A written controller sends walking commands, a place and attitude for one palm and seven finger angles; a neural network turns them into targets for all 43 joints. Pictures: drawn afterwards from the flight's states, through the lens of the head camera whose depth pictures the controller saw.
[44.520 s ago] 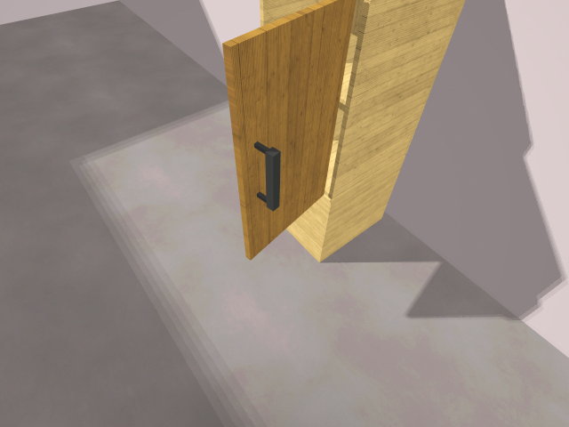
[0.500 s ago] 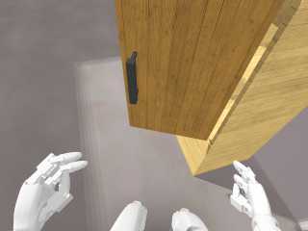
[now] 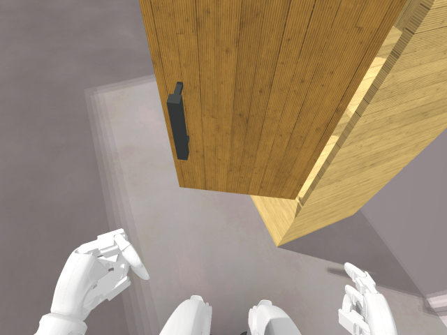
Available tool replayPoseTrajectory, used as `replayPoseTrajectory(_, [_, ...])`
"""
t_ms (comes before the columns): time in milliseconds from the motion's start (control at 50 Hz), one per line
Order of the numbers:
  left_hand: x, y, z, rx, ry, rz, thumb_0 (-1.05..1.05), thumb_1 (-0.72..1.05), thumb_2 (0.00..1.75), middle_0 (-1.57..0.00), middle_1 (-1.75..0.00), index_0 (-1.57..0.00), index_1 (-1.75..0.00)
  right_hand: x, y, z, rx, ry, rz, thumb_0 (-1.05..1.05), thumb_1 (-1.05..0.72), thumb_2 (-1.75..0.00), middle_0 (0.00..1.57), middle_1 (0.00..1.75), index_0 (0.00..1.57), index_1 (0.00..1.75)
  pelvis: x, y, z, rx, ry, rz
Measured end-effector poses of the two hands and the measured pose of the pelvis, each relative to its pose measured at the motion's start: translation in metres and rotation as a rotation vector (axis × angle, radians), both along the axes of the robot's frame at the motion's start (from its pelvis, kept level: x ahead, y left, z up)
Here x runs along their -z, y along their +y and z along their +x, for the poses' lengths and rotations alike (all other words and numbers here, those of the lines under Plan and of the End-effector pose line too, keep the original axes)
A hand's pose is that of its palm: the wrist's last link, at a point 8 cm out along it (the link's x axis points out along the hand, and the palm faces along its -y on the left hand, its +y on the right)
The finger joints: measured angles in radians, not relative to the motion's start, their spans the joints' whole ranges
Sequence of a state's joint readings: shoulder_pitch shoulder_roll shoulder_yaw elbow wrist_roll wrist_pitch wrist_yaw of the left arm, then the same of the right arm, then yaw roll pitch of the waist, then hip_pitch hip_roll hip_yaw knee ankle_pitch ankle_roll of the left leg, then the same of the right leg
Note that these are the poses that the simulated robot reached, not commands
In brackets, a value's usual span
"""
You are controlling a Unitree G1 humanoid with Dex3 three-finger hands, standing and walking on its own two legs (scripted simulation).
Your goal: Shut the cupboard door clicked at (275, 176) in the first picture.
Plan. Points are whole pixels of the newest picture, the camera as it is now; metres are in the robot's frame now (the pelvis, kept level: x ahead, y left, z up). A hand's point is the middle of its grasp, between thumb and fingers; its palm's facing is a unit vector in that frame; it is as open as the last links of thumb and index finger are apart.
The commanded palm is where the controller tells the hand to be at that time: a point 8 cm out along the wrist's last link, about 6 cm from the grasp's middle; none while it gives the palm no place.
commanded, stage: raise the hand and make a fist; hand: left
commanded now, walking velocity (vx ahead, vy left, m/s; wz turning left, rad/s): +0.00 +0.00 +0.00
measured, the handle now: (181, 123) +0.49 +0.12 +0.07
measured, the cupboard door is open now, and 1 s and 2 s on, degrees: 62 62 62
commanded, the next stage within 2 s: bring the fist close to the handle in 0.84 s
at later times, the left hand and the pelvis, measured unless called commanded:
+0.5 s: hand (84, 246) +0.23 +0.22 +0.09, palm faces +0.01 -1.00 -0.05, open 3.1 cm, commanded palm +0.20 +0.26 +0.07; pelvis +0.01 +0.02 +0.02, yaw +0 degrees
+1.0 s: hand (111, 257) +0.22 +0.18 +0.06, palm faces -0.07 -1.00 -0.02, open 3.1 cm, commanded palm +0.22 +0.24 +0.07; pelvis +0.01 +0.01 +0.02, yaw +0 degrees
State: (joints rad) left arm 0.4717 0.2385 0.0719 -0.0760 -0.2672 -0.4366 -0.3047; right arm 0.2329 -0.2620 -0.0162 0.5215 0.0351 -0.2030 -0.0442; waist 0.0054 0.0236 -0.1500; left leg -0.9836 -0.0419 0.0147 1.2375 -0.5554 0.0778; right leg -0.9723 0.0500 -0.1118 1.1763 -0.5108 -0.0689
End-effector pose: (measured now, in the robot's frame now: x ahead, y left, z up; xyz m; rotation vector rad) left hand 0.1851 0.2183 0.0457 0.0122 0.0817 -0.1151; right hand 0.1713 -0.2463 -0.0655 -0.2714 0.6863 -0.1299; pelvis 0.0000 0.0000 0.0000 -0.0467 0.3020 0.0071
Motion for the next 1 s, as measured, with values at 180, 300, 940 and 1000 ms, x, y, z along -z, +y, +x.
replayPoseTrajectory(180, [-0.037,0.037,0.007,-0.159,-0.109,0.024,0.02,0.9,0.9,-1.18,-1.37,-1.18,-1.37,-0.023,0.033,0.019,-0.043,-0.061,0.047,0.02,-0.91,-0.89,0.2,0.3,0.2,0.3,-0.012,0.011,0.005,-0.008,-0.03,-0.013])
replayPoseTrajectory(300, [-0.014,0.027,0.011,-0.049,0.009,0.006,0.01,0.91,0.9,-1.26,-1.45,-1.25,-1.45,-0.027,0.047,0.021,-0.086,-0.059,0.049,0.02,-0.9,-0.89,0.21,0.3,0.2,0.3,-0.016,0.016,0.004,-0.014,-0.034,-0.02])
replayPoseTrajectory(940, [-0.018,0.028,0.023,-0.053,0.006,0.013,0.01,0.91,0.9,-1.3,-1.5,-1.3,-1.5,-0.021,0.028,0.006,-0.049,-0.004,0.049,0.02,-0.9,-0.89,0.21,0.3,0.2,0.3,-0.018,0.011,0.006,-0.008,-0.033,-0.011])
replayPoseTrajectory(1000, [-0.02,0.022,0.022,-0.046,0.004,0.012,0.02,0.91,0.9,-1.3,-1.5,-1.3,-1.5,-0.023,0.027,0.007,-0.048,-0.015,0.048,0.02,-0.9,-0.89,0.21,0.3,0.2,0.3,-0.019,0.008,0.007,-0.008,-0.036,-0.008])
